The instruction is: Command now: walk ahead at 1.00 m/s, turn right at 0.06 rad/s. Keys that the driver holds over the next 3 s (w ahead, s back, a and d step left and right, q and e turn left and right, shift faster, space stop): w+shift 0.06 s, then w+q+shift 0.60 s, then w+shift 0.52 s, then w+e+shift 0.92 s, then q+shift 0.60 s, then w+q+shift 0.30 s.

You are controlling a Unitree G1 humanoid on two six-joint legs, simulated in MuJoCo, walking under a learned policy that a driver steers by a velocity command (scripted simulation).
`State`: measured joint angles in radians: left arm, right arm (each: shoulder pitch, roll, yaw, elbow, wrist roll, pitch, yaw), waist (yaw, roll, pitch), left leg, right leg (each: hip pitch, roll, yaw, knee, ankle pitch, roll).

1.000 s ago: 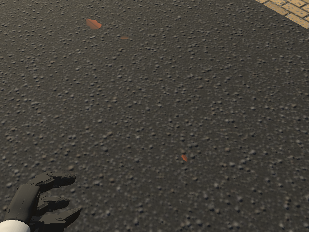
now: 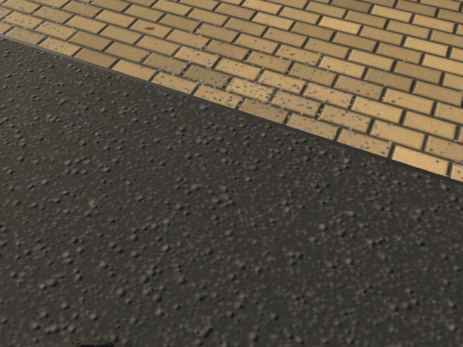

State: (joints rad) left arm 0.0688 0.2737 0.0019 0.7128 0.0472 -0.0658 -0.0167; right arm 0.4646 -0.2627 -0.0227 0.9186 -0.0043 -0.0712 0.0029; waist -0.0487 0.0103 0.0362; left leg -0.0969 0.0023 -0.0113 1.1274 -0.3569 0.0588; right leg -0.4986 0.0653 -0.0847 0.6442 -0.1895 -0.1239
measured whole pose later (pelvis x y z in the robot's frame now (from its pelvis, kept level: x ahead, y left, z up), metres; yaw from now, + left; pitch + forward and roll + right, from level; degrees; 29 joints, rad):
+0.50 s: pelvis +0.49 +0.06 +0.00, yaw +18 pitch +0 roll +2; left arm 0.22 0.23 -0.01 0.78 0.04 -0.11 0.01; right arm 0.30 -0.33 -0.07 0.85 -0.02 -0.02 0.01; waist -0.03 0.01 0.04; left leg -0.37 -0.21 0.05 0.58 -0.21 0.19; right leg -0.34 -0.01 0.05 1.43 -0.33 0.00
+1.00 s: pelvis +0.96 +0.15 +0.03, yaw +34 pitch +2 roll -2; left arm 0.43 0.30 0.05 0.86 0.03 -0.09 0.00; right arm 0.18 -0.33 -0.04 0.73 -0.04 -0.04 0.04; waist 0.04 0.05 -0.02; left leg -0.57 -0.02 -0.07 1.17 -0.28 0.08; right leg -0.16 0.03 -0.05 0.40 -0.27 -0.02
